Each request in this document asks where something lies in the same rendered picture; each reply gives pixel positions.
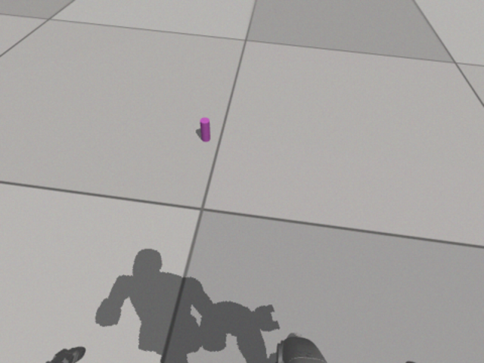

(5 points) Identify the can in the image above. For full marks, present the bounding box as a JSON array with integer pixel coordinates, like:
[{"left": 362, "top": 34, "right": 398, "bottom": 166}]
[{"left": 200, "top": 117, "right": 210, "bottom": 142}]

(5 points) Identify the left robot hand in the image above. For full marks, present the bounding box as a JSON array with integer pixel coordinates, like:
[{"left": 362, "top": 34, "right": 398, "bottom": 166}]
[{"left": 46, "top": 346, "right": 85, "bottom": 363}]

